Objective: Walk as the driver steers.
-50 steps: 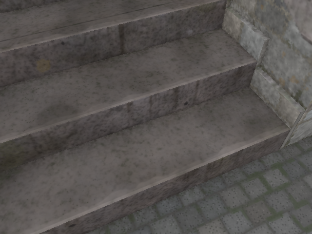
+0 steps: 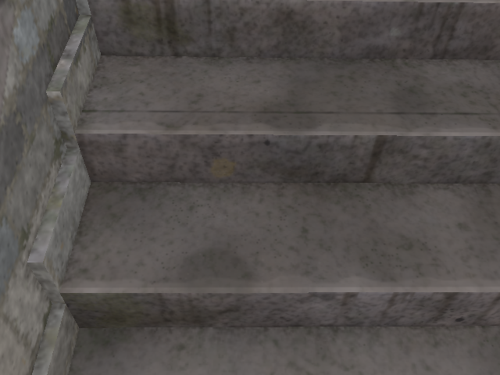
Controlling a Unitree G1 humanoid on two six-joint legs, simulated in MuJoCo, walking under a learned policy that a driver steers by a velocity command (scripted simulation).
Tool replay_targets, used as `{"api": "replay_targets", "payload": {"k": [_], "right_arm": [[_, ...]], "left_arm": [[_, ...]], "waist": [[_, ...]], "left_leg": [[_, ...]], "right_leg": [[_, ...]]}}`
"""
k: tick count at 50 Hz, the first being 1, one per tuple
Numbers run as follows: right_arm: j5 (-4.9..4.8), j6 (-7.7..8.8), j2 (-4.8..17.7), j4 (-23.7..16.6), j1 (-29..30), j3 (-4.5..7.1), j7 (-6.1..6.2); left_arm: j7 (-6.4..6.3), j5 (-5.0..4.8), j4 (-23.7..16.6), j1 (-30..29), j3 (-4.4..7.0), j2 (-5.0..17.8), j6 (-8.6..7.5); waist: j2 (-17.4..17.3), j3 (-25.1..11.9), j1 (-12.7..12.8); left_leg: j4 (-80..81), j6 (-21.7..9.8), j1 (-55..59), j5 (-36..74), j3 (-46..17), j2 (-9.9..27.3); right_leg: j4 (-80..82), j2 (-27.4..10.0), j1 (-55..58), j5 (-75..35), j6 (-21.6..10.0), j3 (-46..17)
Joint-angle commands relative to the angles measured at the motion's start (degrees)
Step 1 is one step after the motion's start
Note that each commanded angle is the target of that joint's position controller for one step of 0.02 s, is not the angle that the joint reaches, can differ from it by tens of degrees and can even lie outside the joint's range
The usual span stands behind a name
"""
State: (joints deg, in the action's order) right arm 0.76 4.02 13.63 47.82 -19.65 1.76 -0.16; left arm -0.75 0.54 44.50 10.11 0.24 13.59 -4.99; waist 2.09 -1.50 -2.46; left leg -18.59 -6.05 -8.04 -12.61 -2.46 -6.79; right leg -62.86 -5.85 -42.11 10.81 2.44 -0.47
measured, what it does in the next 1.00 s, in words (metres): climbs: right foot 0.17 m higher, then left foot 0.17 m higher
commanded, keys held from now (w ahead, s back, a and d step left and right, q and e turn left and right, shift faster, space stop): w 1.00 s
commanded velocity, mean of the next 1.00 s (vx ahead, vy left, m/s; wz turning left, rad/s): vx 0.50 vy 0.00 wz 0.04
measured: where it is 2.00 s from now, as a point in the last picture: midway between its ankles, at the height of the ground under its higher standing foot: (306, 13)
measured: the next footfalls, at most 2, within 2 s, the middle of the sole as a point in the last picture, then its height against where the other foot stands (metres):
right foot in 0.30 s outside the picture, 0.17 m higher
left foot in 0.94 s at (260, 234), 0.17 m higher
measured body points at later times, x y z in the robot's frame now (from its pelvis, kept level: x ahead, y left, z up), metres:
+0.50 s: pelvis +0.30 -0.14 +0.12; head +0.31 -0.15 +0.57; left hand +0.32 +0.12 -0.01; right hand +0.47 -0.38 +0.01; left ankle +0.23 +0.05 -0.37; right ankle +0.36 -0.20 -0.58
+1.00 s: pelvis +0.59 -0.12 +0.22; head +0.61 -0.14 +0.67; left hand +0.51 +0.09 +0.07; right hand +0.82 -0.32 +0.13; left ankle +0.69 -0.04 -0.41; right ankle +0.39 -0.21 -0.49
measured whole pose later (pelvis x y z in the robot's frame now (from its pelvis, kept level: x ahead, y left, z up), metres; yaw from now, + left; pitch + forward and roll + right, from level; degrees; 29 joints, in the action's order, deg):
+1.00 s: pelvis +0.59 -0.12 +0.22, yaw -1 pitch +8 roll +6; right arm 2.9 -1.7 8.9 42.8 2.6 -2.6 -5.2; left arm 8.5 5.2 65.5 27.9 -1.3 10.8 -5.3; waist 4.7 -7.2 -0.7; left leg -66.6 -5.2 -50.4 -26.6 10.3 -3.3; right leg -34.1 -3.4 -7.2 1.9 -7.2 -1.9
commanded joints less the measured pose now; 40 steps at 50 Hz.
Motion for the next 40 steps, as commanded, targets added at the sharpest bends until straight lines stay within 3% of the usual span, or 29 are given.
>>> {"api": "replay_targets", "payload": {"k": [1,3,5,6,7,8,9,10,11,12,13,14,15,16,17,18,19,20,21,22,23,26,28,29,30,33,36,38,40], "right_arm": [[-0.47,-0.17,7.11,0.72,-9.30,1.31,0.97],[-0.71,-0.85,5.72,4.74,-17.90,0.96,2.14],[-0.41,-1.00,4.57,8.95,-22.71,0.57,2.57],[-0.20,-0.78,3.85,10.32,-23.68,0.37,2.47],[-1.54,-0.56,5.64,9.84,-20.95,1.12,2.42],[-2.33,-1.18,4.01,8.48,-14.09,0.31,2.73],[-4.31,-1.96,5.28,6.60,-6.29,-0.05,3.26],[-3.52,-1.64,6.75,5.28,-5.95,0.52,3.39],[-4.29,-0.77,9.60,3.62,-4.24,1.39,3.72],[-4.47,0.60,14.25,2.60,-4.20,2.78,3.20],[-3.53,0.23,18.13,2.60,-3.85,3.65,2.68],[-4.51,0.01,20.23,1.73,-2.93,4.70,2.72],[-4.51,-0.29,17.54,1.69,0.14,4.19,2.71],[0.26,0.27,2.57,1.37,-6.00,1.20,1.44],[0.82,2.81,1.71,6.38,-19.28,1.05,-1.90],[1.32,2.05,1.19,0.28,-12.82,1.94,-1.91],[2.64,1.28,-0.81,-0.89,-6.61,1.06,-1.79],[3.81,0.66,-3.66,-2.53,-2.03,0.31,-1.76],[1.88,0.46,-0.56,-2.53,1.68,-0.69,-3.79],[0.50,0.18,-1.11,-3.08,2.36,-0.44,-4.11],[-0.37,0.24,-1.77,-2.44,2.09,-0.97,-4.67],[-0.12,0.22,-1.59,-2.00,4.17,-2.48,-4.75],[-0.54,-0.13,-0.41,-1.24,5.80,-2.63,-5.17],[0.26,-0.16,0.11,-0.42,6.21,-2.60,-5.69],[0.23,-0.58,-1.03,0.55,7.49,-3.32,-6.37],[-0.32,-0.65,-4.45,-2.40,16.04,-5.48,-4.09],[-0.74,-0.96,-0.94,-6.28,25.18,-5.27,-3.15],[0.21,-2.57,-1.68,-7.02,30.07,-5.30,-3.82],[1.95,-3.46,-4.68,-6.35,29.65,-5.91,-4.18]], "left_arm": [[0.24,-0.79,-5.55,-3.97,0.70,2.35,-0.91],[0.15,-2.72,-8.28,-6.96,0.23,0.71,-1.38],[0.40,-3.32,-13.44,-14.23,-2.84,-5.29,-1.70],[0.66,-3.14,-16.59,-18.06,-4.32,-7.14,-2.58],[0.83,-2.94,-18.15,-16.17,-5.79,-9.43,-2.86],[1.54,-2.16,-21.45,-17.10,-7.05,-10.01,-2.86],[1.88,-0.78,-23.99,-15.54,-7.69,-8.96,-2.59],[1.88,0.48,-24.59,-15.06,-7.30,-7.70,-2.39],[1.96,1.81,-26.80,-14.17,-7.73,-8.40,-2.12],[1.17,0.90,-24.50,-9.32,-4.52,-3.79,-1.85],[0.40,0.26,-21.17,3.00,-1.25,1.87,-1.59],[-0.43,-0.09,-18.51,8.94,1.13,7.23,-1.01],[-0.13,1.15,-14.07,18.06,2.51,13.24,-0.65],[0.71,3.72,-6.12,22.50,3.07,19.97,-0.42],[0.68,5.62,-5.87,26.77,1.90,14.00,-0.87],[0.30,0.14,-3.07,15.30,3.24,10.62,1.47],[0.24,-0.44,-0.85,8.82,2.33,6.37,1.76],[0.16,0.64,2.08,7.41,1.67,1.07,2.04],[1.93,2.20,-0.09,6.40,-0.65,-1.59,1.84],[2.64,3.08,3.37,6.31,-1.04,-3.59,2.15],[2.97,3.31,5.78,8.32,-0.99,-3.26,2.42],[4.81,5.35,12.89,13.11,-0.98,-2.87,1.15],[4.79,5.84,12.01,8.50,-0.71,-1.53,0.48],[4.48,6.05,11.32,7.71,-1.05,-1.63,-0.28],[3.98,6.30,13.79,13.62,-1.07,-1.16,-0.41],[4.28,7.84,17.95,21.32,-1.77,-1.16,-0.01],[5.61,9.54,20.68,26.70,-2.56,-0.33,-0.66],[6.09,7.84,21.17,29.51,-2.90,0.06,-0.49],[6.48,6.61,21.37,31.34,-3.86,-2.36,-0.09]], "waist": [[-7.43,3.46,-1.84],[-9.42,6.41,-3.98],[-9.51,11.17,-5.50],[-5.65,13.59,-5.52],[-2.45,12.99,-2.28],[-1.32,14.40,1.50],[0.61,14.38,6.02],[2.70,8.80,5.17],[0.79,3.16,7.22],[-5.49,-6.21,8.58],[-14.69,-19.34,15.08],[-15.37,-23.22,19.18],[-11.52,-22.17,21.28],[26.74,-22.55,10.14],[25.99,-34.07,9.56],[6.27,-20.78,2.03],[-1.25,-6.56,0.14],[-2.90,-1.05,0.07],[6.29,-1.06,6.74],[3.75,0.95,2.84],[3.69,0.83,2.08],[-0.77,-0.29,-0.67],[-1.26,-1.50,-2.27],[0.34,-1.98,-2.65],[5.25,-0.89,-0.18],[1.44,5.56,2.56],[-0.26,4.66,5.12],[3.55,4.47,7.03],[5.08,3.65,6.95]], "left_leg": [[4.42,-13.86,16.17,9.98,-21.48,23.97],[1.70,-14.59,29.83,10.80,-25.39,29.08],[-1.67,-10.94,35.63,16.18,-23.11,29.91],[-3.73,-8.10,34.78,19.70,-21.07,29.40],[-1.98,-5.41,27.67,14.58,-18.30,27.62],[2.73,-3.48,14.48,8.52,-14.47,25.34],[8.85,-1.00,-4.11,6.17,-8.08,19.61],[16.97,-3.32,-17.94,7.09,-6.51,17.25],[24.45,-4.40,-32.31,21.79,-3.68,17.14],[17.59,-4.59,-26.01,55.32,-2.24,16.24],[4.25,-2.57,-12.21,91.30,-0.30,16.40],[-9.25,-0.93,-3.61,111.12,-1.42,15.66],[-27.89,2.42,3.98,88.23,-6.49,15.19],[-52.27,3.51,-12.15,-2.04,-11.62,-1.12],[-72.72,1.52,-16.27,-8.82,-25.93,-6.47],[-77.37,2.52,-24.58,-4.08,-13.50,-1.57],[-75.14,2.36,-29.69,1.13,-5.95,2.98],[-78.09,1.52,-33.28,5.18,-4.59,5.28],[-85.80,-1.55,-38.49,10.63,-14.88,3.58],[-87.15,-4.35,-40.46,15.20,-14.97,3.80],[-93.85,-6.41,-45.89,14.46,-15.82,1.94],[-100.51,-9.71,-64.33,17.32,-14.86,1.92],[-96.07,-7.49,-62.93,17.90,-8.70,3.80],[-96.06,-6.11,-59.84,19.20,-5.24,4.69],[-109.58,-5.56,-65.60,14.36,-2.60,4.06],[-111.75,-7.70,-86.66,10.45,-8.19,5.11],[-95.72,-6.78,-88.77,18.08,-2.58,7.96],[-92.40,-3.75,-86.67,16.98,5.30,10.96],[-88.24,-3.05,-81.30,15.00,9.70,11.96]], "right_leg": [[-21.72,-0.57,-24.34,9.93,-0.60,-0.06],[-53.03,-0.03,-49.69,24.66,-0.18,-3.16],[-75.62,1.27,-70.24,36.59,-1.09,-5.50],[-79.91,1.87,-76.61,39.76,-1.34,-7.35],[-74.99,1.57,-73.32,37.97,-1.80,-5.53],[-64.00,-1.77,-65.01,33.48,-1.93,-3.61],[-44.70,-3.98,-48.07,26.75,-1.79,0.61],[-38.12,-1.79,-25.32,12.17,-1.10,7.04],[-24.00,-1.23,6.87,0.28,-2.62,8.89],[-22.23,3.74,23.75,-1.15,-3.62,11.74],[-20.88,9.00,34.51,6.04,-4.78,10.73],[-8.88,9.92,35.94,6.18,-6.29,7.46],[15.69,6.88,36.36,0.56,-8.55,-5.42],[25.31,-7.39,46.16,-27.35,-14.66,-33.37],[35.69,-13.77,51.66,-37.48,-18.42,-52.05],[36.10,-14.02,39.71,-12.60,-14.60,-51.72],[34.49,-9.83,28.29,5.64,-12.61,-44.12],[32.57,-6.60,20.78,14.35,-11.06,-34.97],[33.38,-4.91,18.15,17.85,-13.74,-28.40],[38.55,-4.76,14.55,14.65,-10.65,-27.61],[41.23,-5.81,15.39,11.89,-12.33,-29.15],[40.01,-3.64,22.51,5.96,-9.56,-16.15],[42.29,-0.84,17.63,7.08,-9.08,-7.39],[43.86,0.39,14.19,6.79,-9.11,-5.18],[44.72,-0.48,17.10,7.20,-11.88,-7.37],[45.46,-6.05,30.17,11.40,-11.85,-12.83],[50.22,-7.27,35.99,8.58,-12.25,-11.44],[55.16,-8.82,35.33,3.60,-15.51,-10.72],[55.31,-8.30,36.45,-6.25,-16.61,-9.08]]}}
Over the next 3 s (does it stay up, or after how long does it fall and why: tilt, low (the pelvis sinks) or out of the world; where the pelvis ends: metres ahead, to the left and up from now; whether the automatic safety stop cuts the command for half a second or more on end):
stays up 1.53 -0.21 0.80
